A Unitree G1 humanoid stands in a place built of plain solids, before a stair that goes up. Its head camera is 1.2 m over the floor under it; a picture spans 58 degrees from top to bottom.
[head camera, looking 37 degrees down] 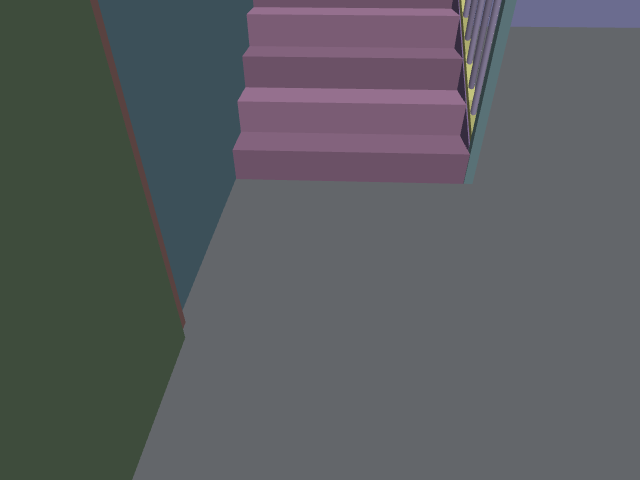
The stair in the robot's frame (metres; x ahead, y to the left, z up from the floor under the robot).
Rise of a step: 0.18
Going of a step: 0.25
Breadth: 1.28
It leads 2 degrees to the right of straight ahead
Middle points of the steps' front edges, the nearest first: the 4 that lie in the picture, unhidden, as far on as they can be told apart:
2.14 -0.16 0.18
2.39 -0.17 0.36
2.63 -0.18 0.54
2.88 -0.19 0.72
